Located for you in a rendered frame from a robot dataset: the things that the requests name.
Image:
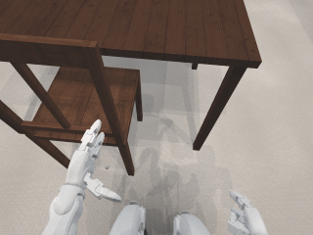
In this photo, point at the right robot hand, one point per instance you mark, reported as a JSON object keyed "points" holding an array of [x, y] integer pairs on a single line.
{"points": [[248, 222]]}

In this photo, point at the left robot hand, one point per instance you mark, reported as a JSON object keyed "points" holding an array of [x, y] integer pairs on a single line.
{"points": [[83, 159]]}

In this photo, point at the robot right thigh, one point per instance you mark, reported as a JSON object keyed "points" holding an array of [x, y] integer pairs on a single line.
{"points": [[188, 224]]}

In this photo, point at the chair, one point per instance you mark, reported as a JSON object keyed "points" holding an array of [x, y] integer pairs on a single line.
{"points": [[82, 91]]}

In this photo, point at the table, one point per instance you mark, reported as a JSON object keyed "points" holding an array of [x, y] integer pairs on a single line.
{"points": [[207, 32]]}

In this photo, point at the left robot shin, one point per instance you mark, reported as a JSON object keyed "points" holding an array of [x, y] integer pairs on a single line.
{"points": [[136, 203]]}

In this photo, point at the robot left forearm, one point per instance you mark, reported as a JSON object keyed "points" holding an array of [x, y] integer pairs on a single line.
{"points": [[65, 211]]}

